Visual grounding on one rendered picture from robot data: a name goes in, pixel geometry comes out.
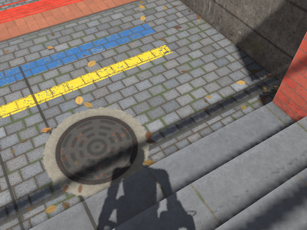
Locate stairs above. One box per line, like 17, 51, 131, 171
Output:
29, 102, 307, 230
0, 0, 76, 21

